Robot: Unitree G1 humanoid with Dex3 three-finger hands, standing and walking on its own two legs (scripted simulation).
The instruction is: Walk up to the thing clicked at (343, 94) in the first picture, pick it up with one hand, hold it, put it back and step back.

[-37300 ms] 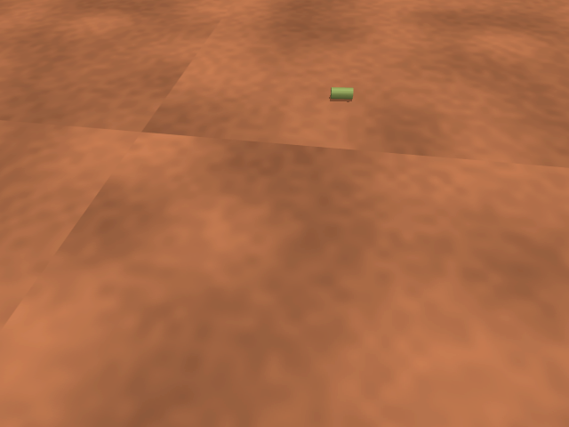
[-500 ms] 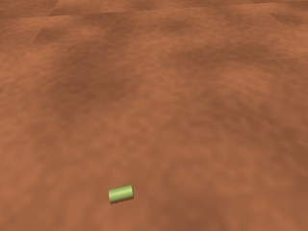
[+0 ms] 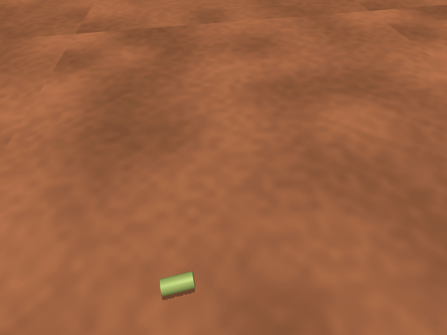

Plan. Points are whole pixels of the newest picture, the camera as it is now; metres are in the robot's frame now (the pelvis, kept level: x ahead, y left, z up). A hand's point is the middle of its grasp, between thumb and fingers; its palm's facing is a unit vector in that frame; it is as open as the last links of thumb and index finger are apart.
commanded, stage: stand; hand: left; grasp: from above
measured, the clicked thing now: (177, 283) +0.48 +0.26 -0.74
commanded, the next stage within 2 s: step back in 1.60 s
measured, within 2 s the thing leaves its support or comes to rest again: neither
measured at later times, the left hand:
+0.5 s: hand out of the picture +0.08 +0.23 -0.16, palm faces +0.02 -0.95 -0.32, open 7.4 cm
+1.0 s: hand out of the picture +0.09 +0.24 -0.16, palm faces +0.01 -0.94 -0.33, open 7.4 cm
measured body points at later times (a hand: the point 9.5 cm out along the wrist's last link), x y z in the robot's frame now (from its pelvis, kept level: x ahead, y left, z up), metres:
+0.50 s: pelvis +0.01 +0.00 +0.00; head +0.01 -0.01 +0.45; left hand +0.08 +0.28 -0.14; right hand +0.07 -0.29 -0.14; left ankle +0.02 +0.12 -0.75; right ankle +0.01 -0.12 -0.75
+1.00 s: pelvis +0.02 +0.00 +0.00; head +0.03 +0.00 +0.45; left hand +0.09 +0.29 -0.13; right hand +0.09 -0.30 -0.14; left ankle +0.02 +0.12 -0.75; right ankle +0.01 -0.12 -0.75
